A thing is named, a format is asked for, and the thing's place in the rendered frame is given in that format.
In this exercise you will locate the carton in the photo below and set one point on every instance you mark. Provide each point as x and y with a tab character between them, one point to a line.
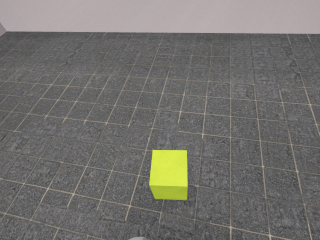
169	174

